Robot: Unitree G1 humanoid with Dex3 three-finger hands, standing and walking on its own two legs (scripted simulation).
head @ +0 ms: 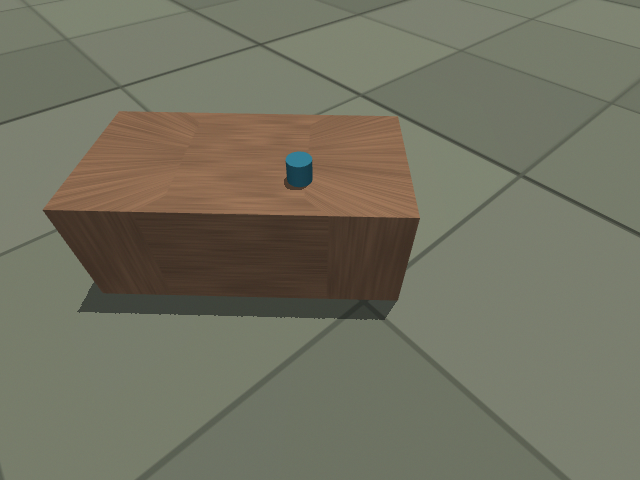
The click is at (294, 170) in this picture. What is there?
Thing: squat round
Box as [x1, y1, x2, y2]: [286, 152, 312, 186]
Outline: 290,153 286,157 287,180 290,184 294,186 304,186 308,184 312,179 311,156 305,152
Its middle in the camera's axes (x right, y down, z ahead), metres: -0.08 -0.23 +1.26
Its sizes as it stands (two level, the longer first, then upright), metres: 0.087 0.087 0.081
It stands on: a support 0.45 m high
